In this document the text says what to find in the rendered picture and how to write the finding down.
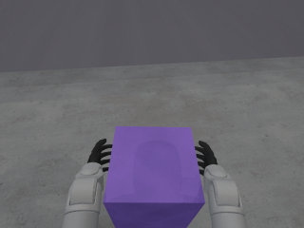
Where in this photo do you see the left robot hand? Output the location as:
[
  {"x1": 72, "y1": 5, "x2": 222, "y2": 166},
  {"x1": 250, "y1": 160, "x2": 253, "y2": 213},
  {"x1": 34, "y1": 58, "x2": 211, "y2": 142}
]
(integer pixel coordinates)
[{"x1": 87, "y1": 139, "x2": 113, "y2": 172}]

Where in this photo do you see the carton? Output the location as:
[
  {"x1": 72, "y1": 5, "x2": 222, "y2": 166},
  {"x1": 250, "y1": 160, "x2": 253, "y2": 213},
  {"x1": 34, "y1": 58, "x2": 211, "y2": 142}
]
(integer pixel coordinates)
[{"x1": 103, "y1": 126, "x2": 205, "y2": 228}]

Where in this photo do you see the right robot forearm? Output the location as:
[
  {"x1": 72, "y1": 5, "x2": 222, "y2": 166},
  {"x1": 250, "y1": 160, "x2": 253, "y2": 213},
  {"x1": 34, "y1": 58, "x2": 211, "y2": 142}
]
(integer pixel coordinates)
[{"x1": 203, "y1": 164, "x2": 248, "y2": 228}]

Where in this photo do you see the right robot hand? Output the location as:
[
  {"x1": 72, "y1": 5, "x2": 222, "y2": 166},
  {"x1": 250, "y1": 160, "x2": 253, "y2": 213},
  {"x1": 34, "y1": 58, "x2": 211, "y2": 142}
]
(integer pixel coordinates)
[{"x1": 195, "y1": 141, "x2": 218, "y2": 176}]

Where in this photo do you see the left robot forearm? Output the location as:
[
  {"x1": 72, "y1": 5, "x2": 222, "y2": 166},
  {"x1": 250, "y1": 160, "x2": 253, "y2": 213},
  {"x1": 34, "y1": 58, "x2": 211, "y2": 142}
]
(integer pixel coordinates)
[{"x1": 62, "y1": 162, "x2": 104, "y2": 228}]

